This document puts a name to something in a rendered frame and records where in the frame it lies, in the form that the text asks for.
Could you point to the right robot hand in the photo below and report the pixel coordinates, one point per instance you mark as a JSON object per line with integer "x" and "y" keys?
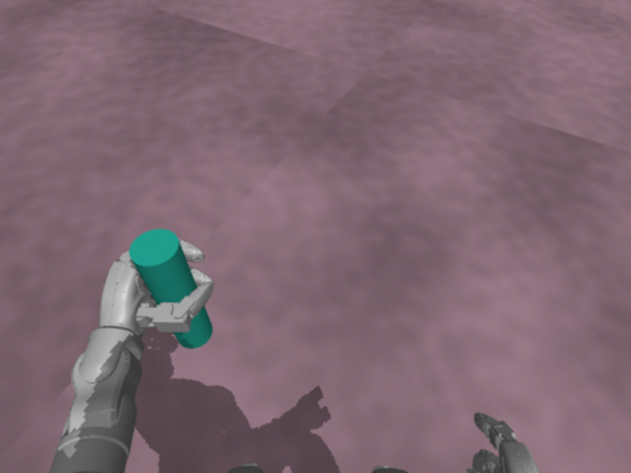
{"x": 514, "y": 457}

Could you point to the left robot arm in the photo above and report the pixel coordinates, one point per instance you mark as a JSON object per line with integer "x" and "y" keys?
{"x": 98, "y": 432}

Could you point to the left robot hand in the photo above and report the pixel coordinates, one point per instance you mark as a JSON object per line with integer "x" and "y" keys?
{"x": 127, "y": 302}

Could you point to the can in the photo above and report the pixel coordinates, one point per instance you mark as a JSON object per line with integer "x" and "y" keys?
{"x": 159, "y": 259}

